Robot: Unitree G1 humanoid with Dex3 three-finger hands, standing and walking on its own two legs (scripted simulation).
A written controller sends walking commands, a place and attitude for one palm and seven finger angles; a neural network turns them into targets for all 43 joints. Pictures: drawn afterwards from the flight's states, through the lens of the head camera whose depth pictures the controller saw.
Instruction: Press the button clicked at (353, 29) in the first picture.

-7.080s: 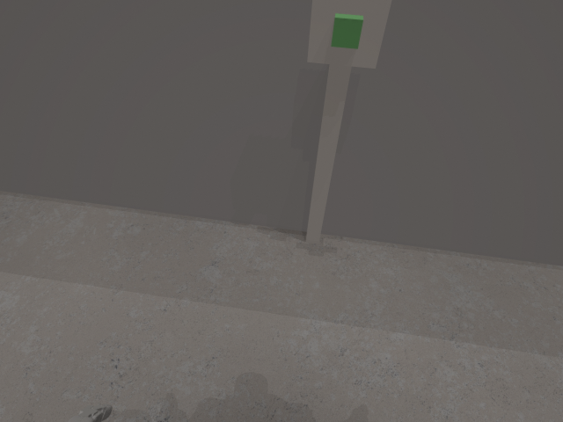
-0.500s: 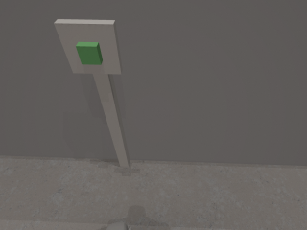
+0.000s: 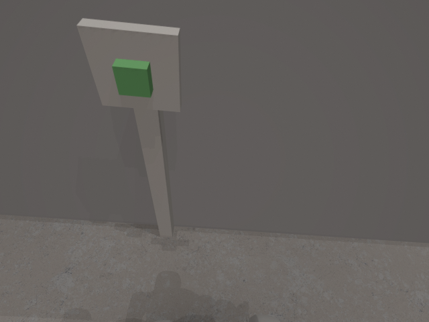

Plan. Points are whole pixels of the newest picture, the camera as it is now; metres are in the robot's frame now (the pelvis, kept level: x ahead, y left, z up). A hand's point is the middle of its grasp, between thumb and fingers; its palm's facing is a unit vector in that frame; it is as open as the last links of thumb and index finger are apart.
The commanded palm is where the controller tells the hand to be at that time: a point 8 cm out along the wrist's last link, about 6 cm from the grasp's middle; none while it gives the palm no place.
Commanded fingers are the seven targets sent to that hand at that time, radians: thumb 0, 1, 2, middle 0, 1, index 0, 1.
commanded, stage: come to a stop and stand still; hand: left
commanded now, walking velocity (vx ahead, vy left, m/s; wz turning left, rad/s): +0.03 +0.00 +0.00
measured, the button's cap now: (134, 77) +0.52 +0.22 +0.15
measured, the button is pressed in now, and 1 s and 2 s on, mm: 0 0 0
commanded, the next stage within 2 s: look again from close up in 0.80 s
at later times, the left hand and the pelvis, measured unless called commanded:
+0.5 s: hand out of the picture -0.02 +0.10 -0.17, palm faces +0.04 -0.97 -0.22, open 7.3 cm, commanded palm none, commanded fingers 0.00 0.90 0.90 -0.20 -0.30 -0.20 -0.30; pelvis -0.04 -0.08 +0.00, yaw +1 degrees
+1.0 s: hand out of the picture -0.08 +0.08 -0.18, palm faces +0.02 -0.99 -0.16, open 7.4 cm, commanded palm none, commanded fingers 0.00 0.90 0.90 -0.20 -0.30 -0.20 -0.30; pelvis -0.07 -0.07 +0.00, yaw +0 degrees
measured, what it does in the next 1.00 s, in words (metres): steps on the spot: right foot, then left foot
